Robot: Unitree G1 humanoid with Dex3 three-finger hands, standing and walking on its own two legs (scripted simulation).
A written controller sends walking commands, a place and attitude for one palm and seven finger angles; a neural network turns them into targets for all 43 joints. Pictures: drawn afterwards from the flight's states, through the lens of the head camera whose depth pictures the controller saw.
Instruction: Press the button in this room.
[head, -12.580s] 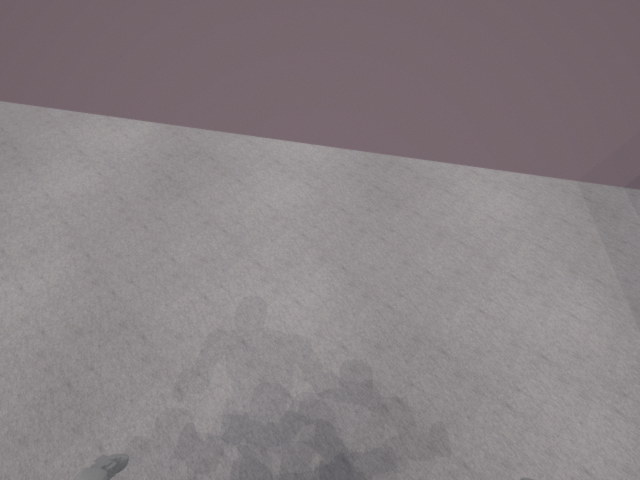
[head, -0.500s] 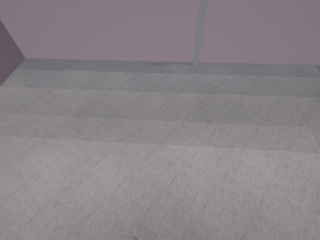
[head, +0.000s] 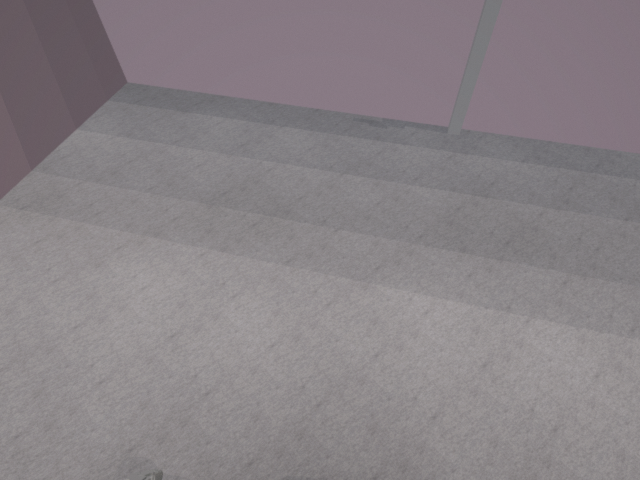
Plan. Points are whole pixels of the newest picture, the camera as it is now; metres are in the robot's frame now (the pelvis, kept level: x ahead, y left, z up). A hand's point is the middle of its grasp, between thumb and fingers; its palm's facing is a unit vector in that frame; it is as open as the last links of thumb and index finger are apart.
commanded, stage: turn or walk to find it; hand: left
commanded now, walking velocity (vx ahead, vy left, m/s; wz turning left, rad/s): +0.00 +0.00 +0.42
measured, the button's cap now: out of the picture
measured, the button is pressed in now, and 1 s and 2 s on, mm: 0 0 0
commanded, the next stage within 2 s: none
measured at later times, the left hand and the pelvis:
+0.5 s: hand out of the picture -0.03 +0.16 -0.16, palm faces +0.28 -0.92 -0.26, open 7.3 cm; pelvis -0.02 -0.04 +0.00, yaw +15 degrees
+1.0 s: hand out of the picture -0.02 +0.20 -0.15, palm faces +0.44 -0.86 -0.26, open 7.3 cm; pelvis -0.03 -0.03 +0.00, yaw +25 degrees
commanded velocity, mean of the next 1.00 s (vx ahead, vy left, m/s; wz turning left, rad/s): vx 0.00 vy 0.00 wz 0.42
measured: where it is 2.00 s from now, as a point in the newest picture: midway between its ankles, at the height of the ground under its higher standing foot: outside the picture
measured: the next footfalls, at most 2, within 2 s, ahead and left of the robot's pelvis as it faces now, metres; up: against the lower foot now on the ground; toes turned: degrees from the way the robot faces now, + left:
right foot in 0.06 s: +0.03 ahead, -0.12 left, +0.00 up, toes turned -2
left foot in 0.60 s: -0.04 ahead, +0.10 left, +0.00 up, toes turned +22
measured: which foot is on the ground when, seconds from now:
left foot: down 0.00-0.06, up 0.08-0.58, down 0.60-1.00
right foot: up 0.00-0.04, down 0.06-0.60, up 0.62-1.00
